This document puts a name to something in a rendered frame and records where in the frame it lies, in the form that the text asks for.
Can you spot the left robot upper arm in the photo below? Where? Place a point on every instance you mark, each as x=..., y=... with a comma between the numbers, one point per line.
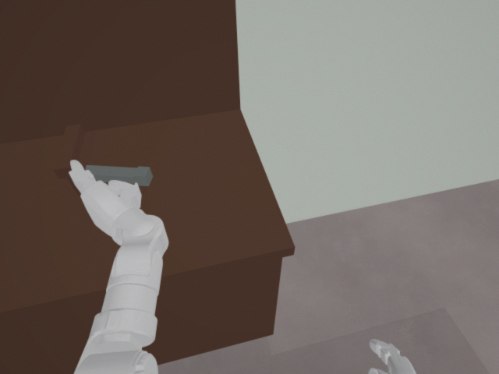
x=123, y=362

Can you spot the tap lever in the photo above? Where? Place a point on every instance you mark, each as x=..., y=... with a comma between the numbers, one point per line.
x=141, y=175

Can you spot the left robot hand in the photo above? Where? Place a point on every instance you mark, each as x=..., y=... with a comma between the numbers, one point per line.
x=103, y=202

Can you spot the right robot hand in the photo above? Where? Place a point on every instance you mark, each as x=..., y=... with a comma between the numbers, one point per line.
x=390, y=355

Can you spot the left robot forearm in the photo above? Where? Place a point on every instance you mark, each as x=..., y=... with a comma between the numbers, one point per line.
x=127, y=321

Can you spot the counter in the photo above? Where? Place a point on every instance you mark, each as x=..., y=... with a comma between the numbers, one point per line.
x=128, y=83

